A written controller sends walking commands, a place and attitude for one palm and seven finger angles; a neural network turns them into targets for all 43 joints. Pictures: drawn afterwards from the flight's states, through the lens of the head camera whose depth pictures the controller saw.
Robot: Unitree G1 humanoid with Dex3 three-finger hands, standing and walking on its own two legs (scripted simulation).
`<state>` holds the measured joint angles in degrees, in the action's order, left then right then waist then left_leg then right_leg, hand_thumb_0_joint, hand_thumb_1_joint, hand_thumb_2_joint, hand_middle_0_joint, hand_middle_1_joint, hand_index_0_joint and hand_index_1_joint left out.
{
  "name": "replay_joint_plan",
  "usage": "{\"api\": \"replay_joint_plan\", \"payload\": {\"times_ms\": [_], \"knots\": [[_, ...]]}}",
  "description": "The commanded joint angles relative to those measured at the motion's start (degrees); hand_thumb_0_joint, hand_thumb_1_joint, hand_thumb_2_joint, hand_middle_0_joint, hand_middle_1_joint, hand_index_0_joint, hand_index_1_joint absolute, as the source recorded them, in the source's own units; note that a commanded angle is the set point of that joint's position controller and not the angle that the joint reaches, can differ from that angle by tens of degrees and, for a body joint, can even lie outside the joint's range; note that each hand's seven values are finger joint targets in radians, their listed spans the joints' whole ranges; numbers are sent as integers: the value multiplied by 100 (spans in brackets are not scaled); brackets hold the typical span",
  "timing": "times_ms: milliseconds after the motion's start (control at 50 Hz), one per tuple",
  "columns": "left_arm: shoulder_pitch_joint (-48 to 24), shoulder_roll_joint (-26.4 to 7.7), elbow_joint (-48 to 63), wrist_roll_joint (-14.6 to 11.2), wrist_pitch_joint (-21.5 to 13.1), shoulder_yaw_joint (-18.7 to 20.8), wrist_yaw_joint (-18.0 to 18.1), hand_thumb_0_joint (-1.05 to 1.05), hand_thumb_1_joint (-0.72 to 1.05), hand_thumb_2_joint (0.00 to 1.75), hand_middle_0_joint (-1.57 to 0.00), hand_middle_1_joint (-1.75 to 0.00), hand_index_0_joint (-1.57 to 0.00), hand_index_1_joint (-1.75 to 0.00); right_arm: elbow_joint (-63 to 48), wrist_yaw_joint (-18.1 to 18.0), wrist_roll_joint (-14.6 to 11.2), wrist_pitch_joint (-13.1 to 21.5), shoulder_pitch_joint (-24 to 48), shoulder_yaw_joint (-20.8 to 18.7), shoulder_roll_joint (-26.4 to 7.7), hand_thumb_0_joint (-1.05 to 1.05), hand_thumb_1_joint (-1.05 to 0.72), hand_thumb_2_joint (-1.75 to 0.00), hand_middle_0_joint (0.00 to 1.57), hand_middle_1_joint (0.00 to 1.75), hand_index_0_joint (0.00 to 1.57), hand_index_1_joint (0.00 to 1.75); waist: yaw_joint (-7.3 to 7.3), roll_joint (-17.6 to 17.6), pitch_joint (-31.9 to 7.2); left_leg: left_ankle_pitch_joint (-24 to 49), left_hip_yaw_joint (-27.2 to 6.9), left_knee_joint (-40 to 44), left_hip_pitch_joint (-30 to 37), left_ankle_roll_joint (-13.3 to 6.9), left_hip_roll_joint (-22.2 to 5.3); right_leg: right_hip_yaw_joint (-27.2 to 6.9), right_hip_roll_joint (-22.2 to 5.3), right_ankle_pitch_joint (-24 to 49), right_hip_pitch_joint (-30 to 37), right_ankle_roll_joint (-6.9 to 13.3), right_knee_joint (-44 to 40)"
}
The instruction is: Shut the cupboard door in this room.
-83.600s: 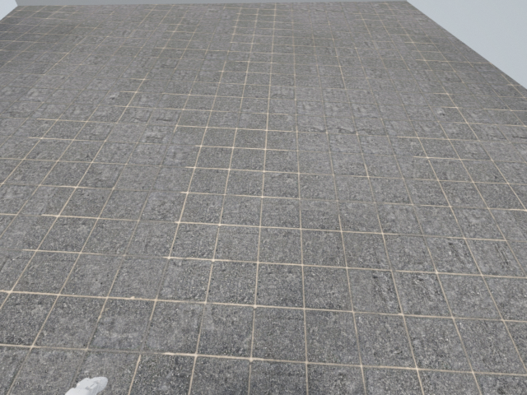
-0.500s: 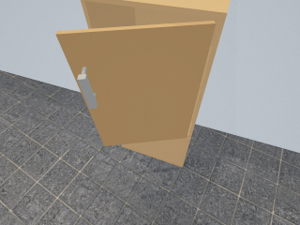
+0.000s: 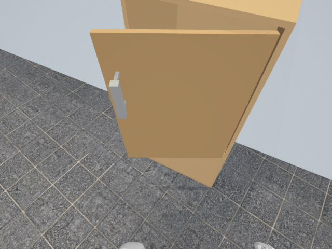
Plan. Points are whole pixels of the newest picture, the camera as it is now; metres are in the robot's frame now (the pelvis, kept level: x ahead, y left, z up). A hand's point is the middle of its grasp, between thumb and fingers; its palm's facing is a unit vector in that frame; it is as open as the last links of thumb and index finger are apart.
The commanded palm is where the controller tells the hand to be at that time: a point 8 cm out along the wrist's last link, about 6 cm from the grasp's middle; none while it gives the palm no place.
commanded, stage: come to a stop and stand still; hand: left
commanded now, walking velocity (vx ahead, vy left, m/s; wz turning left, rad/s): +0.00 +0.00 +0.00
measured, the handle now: (119, 95) +0.48 +0.18 +0.07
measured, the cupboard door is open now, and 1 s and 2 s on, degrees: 27 27 27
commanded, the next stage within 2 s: look again from close up in 0.80 s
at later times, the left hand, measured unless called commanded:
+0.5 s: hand out of the picture -0.03 +0.23 -0.17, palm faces -0.01 -0.98 -0.19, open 7.4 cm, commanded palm none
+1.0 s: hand out of the picture -0.07 +0.23 -0.18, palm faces -0.01 -0.98 -0.18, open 7.4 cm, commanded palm none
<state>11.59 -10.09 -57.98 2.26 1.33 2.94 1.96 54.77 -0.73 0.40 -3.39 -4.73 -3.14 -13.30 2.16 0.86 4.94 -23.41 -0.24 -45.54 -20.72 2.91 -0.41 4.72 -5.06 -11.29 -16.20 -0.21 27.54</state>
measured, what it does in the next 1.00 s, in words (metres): steps on the spot: left foot, then right foot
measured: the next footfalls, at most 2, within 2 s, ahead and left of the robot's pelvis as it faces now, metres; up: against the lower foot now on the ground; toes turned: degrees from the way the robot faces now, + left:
left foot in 0.06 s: +0.03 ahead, +0.15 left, +0.00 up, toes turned +1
right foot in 0.34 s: -0.03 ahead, -0.07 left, +0.00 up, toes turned -1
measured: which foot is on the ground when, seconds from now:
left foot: up 0.00-0.04, down 0.06-1.00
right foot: down 0.00-0.06, up 0.08-0.32, down 0.34-1.00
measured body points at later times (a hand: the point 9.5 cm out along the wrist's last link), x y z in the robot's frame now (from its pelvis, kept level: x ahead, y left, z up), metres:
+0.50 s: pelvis -0.04 +0.06 +0.00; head -0.03 +0.06 +0.45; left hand -0.03 +0.28 -0.16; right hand -0.02 -0.17 -0.16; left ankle -0.01 +0.15 -0.74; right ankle -0.07 -0.07 -0.74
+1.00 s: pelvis -0.05 +0.06 +0.00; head -0.03 +0.07 +0.45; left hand -0.07 +0.28 -0.16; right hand -0.07 -0.16 -0.16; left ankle -0.01 +0.15 -0.74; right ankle -0.07 -0.07 -0.74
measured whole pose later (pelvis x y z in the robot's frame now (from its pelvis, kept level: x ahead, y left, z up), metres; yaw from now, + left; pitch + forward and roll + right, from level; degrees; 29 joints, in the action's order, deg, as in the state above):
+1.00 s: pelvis -0.05 +0.06 +0.00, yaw +0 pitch -1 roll +0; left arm 18.2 -8.6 -63.1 1.2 -0.5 -0.5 1.8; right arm 61.9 -1.4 0.8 1.2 -18.3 -0.4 -8.2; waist -1.1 0.4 2.5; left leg -10.0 2.3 -25.8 -15.2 -2.8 1.9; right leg 0.3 -1.6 -15.6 -10.1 -1.3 26.4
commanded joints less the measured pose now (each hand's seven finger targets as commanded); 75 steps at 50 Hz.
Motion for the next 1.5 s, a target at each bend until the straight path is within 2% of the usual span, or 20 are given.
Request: {"api": "replay_joint_plan", "payload": {"times_ms": [0, 40, 60, 80, 140, 220, 280, 320, 360, 380, 420, 540, 680, 860, 880, 900, 940, 1020, 1260, 1480], "knots": [[141, -1063, 293, -82, -39, 192, 36, 0, 90, 90, -20, -30, -20, -30, 23, 14, -5, 194, -1072, -26, -345, 0, -90, -90, 20, 30, 20, 30, -330, 760, -972, 1479, 188, 2310, 1439, -107, -92, -782, -767, 1494, 299, 453, 77], [404, -487, 354, -149, 51, 65, 33, 0, 90, 90, -20, -30, -20, -30, -119, -40, 80, 255, -877, -110, -1018, 0, -90, -90, 20, 30, 20, 30, -201, -1544, -849, 3258, -1436, 2818, 1245, -824, -1787, -144, 178, -1649, -325, -118, 1014], [184, -529, 355, -127, 111, 59, 53, 0, 90, 90, -20, -30, -20, -30, -161, -70, 135, 204, -646, -58, -937, 0, -90, -90, 20, 30, 20, 30, -251, -1249, -469, 2688, -1362, 3029, 406, -1197, -1872, -434, 263, -2027, -77, -87, 1657], [210, -513, 384, -106, 143, 62, 16, 0, 90, 90, -20, -30, -20, -30, -241, -108, 135, 233, -444, 5, -841, 0, -90, -90, 20, 30, 20, 30, -112, -1045, -141, 2328, -1241, 3184, 96, -1277, -1772, -495, 229, -1907, -114, -63, 2006], [319, -621, 111, -122, 170, 77, -43, 0, 90, 90, -20, -30, -20, -30, -154, -182, 100, 255, -295, 108, -572, 0, -90, -90, 20, 30, 20, 30, -22, -1506, -128, 2590, -746, 3046, 365, -1104, -1248, -711, 313, -1466, -172, -58, 2296], [372, -462, -11, -147, 61, -44, -75, 0, 90, 90, -20, -30, -20, -30, 48, -170, 63, 283, -613, 67, -574, 0, -90, -90, 20, 30, 20, 30, -101, -975, -478, 2541, -841, 2912, 1138, -1184, -1213, -468, 352, -1300, 99, -85, 1017], [722, -484, -245, -136, -40, -96, -36, 0, 90, 90, -20, -30, -20, -30, 237, -156, -27, 310, -816, 64, -424, 0, -90, -90, 20, 30, 20, 30, -47, -319, -655, 2357, -770, 2491, 1063, -894, -905, -658, 330, 101, 987, -25, -714], [628, -639, -321, -131, -140, -126, -1, 0, 90, 90, -20, -30, -20, -30, 271, -119, -72, 327, -892, 111, -162, 0, -90, -90, 20, 30, 20, 30, -256, 196, -439, 1631, -339, 2383, 934, -471, -458, -1347, -324, 575, 840, 236, -1024], [489, -653, -345, -139, -124, -160, -19, 0, 90, 90, -20, -30, -20, -30, 410, -74, -28, 340, -1040, 121, -182, 0, -90, -90, 20, 30, 20, 30, -328, -110, -463, 1980, -367, 2578, 1402, -415, -397, -1097, -210, 508, 517, 250, -834], [509, -577, -386, -148, -169, -155, -3, 0, 90, 90, -20, -30, -20, -30, 504, -93, -15, 337, -1098, 127, -183, 0, -90, -90, 20, 30, 20, 30, -316, 547, -592, 2096, -349, 2476, 1421, -440, -493, -1045, -54, 656, 681, 213, -822], [523, -476, -449, -172, -188, -214, 11, 0, 90, 90, -20, -30, -20, -30, 617, -100, -16, 379, -1139, 146, -239, 0, -90, -90, 20, 30, 20, 30, -307, 595, -500, 2031, -332, 2609, 1458, -445, -511, -1027, -101, 531, 669, 180, -931], [647, -399, -561, -158, -113, -227, 4, 0, 90, 90, -20, -30, -20, -30, 864, -93, 9, 320, -1258, 202, -182, 0, -90, -90, 20, 30, 20, 30, -268, 6, 315, 735, -367, 3062, 979, -408, -443, -1053, 3, -556, 319, 154, -1152], [892, -300, -642, -136, -98, -203, -1, 0, 90, 90, -20, -30, -20, -30, 921, -120, 8, 320, -1480, 173, -111, 0, -90, -90, 20, 30, 20, 30, -201, -212, 270, 113, -517, 3299, 708, -453, -502, -902, 100, -559, 503, 138, -1019], [1039, -124, -737, -151, -137, -225, 17, 0, 90, 90, -20, -30, -20, -30, 967, -152, 6, 365, -1656, 167, -5, 0, -90, -90, 20, 30, 20, 30, -252, -151, 66, 577, -486, 3180, 1000, -459, -515, -909, 69, -277, 401, 144, -969], [647, -1272, -70, -78, -328, -315, 23, 0, 90, 90, -20, -30, -20, -30, 198, -24, 33, 540, -1205, 166, -729, 0, -90, -90, 20, 30, 20, 30, -330, -436, 238, 1723, -441, 2778, 676, -402, -287, -570, 127, -82, 421, 251, -576], [805, -931, -52, -96, -330, -155, 61, 0, 90, 90, -20, -30, -20, -30, 169, -76, 74, 690, -1082, 32, -661, 0, -90, -90, 20, 30, 20, 30, -186, -651, -508, 1635, -584, 2429, 803, -494, -555, -771, -3, -315, 433, 219, -291], [952, -677, -138, -122, -370, -225, 78, 0, 90, 90, -20, -30, -20, -30, 203, -123, 53, 692, -1292, 62, -392, 0, -90, -90, 20, 30, 20, 30, -274, -454, -1156, 2061, -581, 2108, 1098, -548, -521, -767, -75, 201, 612, 248, -297], [992, -508, -3, -107, -287, -228, 92, 0, 90, 90, -20, -30, -20, -30, 90, -101, 69, 533, -1332, 42, -293, 0, -90, -90, 20, 30, 20, 30, -312, 267, -427, 1625, -462, 1924, 622, -602, -433, -904, -42, 38, 125, 277, -318], [660, -1120, 420, -79, -296, -144, 44, 0, 90, 90, -20, -30, -20, -30, -163, -5, 53, 514, -586, -14, -857, 0, -90, -90, 20, 30, 20, 30, -231, -89, -1, 884, -507, 2439, 592, -594, -485, -1052, 34, -428, -112, 229, -511], [539, -1305, 357, -69, -279, -147, -28, 0, 90, 90, -20, -30, -20, -30, -26, 43, 45, 502, -506, 10, -1054, 0, -90, -90, 20, 30, 20, 30, -206, -213, -235, 224, -667, 2894, 573, -542, -566, -980, -10, -645, 202, 181, -795]]}}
